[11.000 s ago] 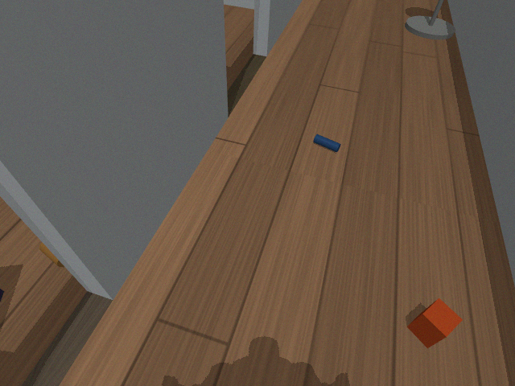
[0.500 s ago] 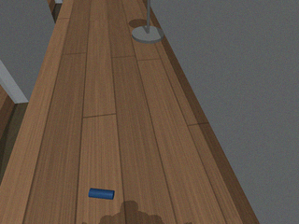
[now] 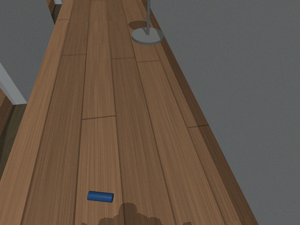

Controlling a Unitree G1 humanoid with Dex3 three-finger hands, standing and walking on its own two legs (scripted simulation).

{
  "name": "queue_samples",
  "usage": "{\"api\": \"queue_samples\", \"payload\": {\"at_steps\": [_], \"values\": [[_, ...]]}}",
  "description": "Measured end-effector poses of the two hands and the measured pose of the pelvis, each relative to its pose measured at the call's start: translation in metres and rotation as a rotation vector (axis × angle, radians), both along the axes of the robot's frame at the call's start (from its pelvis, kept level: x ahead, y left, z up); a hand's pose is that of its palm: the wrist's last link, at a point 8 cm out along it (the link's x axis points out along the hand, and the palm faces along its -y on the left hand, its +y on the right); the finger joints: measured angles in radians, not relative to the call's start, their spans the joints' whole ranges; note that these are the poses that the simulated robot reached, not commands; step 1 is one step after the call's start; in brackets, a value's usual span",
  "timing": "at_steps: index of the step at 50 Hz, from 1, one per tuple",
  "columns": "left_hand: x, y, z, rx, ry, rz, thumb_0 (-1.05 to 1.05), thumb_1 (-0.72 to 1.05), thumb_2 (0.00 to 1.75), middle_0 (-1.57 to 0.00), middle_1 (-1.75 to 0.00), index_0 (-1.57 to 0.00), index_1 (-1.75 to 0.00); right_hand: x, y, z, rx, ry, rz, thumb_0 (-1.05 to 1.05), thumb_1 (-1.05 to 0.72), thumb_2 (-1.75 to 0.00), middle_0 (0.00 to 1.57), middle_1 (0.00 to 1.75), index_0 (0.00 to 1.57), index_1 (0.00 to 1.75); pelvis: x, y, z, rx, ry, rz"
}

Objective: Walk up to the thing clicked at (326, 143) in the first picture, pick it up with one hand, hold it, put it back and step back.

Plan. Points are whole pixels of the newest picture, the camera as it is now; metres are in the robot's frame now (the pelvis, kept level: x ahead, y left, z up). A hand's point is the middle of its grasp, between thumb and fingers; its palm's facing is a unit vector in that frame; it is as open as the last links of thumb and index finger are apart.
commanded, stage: stand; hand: left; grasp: from above
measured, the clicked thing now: (100, 196) +0.43 +0.28 -0.76
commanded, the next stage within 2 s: rise first in 0.82 s
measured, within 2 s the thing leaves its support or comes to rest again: neither
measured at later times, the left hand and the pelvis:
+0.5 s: hand out of the picture +0.07 +0.25 -0.16, palm faces -0.04 -0.94 -0.34, open 7.4 cm; pelvis +0.00 +0.00 +0.00, yaw +0 degrees
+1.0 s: hand out of the picture +0.09 +0.25 -0.16, palm faces +0.02 -0.94 -0.33, open 7.5 cm; pelvis +0.00 +0.00 +0.00, yaw +1 degrees
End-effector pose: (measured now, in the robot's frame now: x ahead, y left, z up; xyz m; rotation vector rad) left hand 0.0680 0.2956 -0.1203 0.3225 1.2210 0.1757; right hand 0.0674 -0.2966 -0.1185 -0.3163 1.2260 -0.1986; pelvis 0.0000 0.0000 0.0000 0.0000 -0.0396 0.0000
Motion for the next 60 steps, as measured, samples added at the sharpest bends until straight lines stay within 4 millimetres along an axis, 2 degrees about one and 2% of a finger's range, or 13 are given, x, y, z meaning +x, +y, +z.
{"api": "queue_samples", "payload": {"at_steps": [47,49,53,57,60], "values": [[-0.001,0.001,0.000,0.002,0.015,0.006,0.01,0.90,0.90,-0.20,-0.30,-0.20,-0.31,0.000,0.000,-0.001,0.000,0.014,-0.002,0.01,-0.90,-0.90,0.20,0.30,0.21,0.30,0.003,0.001,0.000,0.000,0.005,0.000],[0.007,-0.001,0.000,-0.001,-0.033,0.029,0.01,0.89,0.90,-0.20,-0.32,-0.20,-0.32,0.005,0.004,0.000,0.001,-0.035,-0.007,0.01,-0.91,-0.90,0.20,0.30,0.21,0.30,0.001,0.001,-0.002,0.000,0.028,0.009],[0.038,-0.004,-0.005,-0.015,-0.098,0.050,0.01,0.77,0.91,-0.20,-0.43,-0.19,-0.43,0.011,0.018,-0.004,0.021,-0.101,0.007,0.01,-0.90,-0.90,0.20,0.30,0.20,0.30,-0.009,0.000,-0.008,-0.002,0.073,0.021],[0.067,0.000,-0.012,-0.016,-0.122,-0.012,0.01,0.56,0.89,-0.19,-0.61,-0.19,-0.61,0.012,0.032,-0.009,0.045,-0.135,-0.001,0.01,-0.89,-0.90,0.20,0.30,0.21,0.30,-0.013,-0.001,-0.016,-0.004,0.133,0.019],[0.076,0.003,-0.015,0.002,-0.130,-0.051,0.01,0.37,0.89,-0.17,-0.75,-0.18,-0.73,0.010,0.039,-0.012,0.059,-0.152,-0.016,0.01,-0.89,-0.90,0.20,0.30,0.21,0.30,-0.012,0.001,-0.022,-0.005,0.157,0.012]]}}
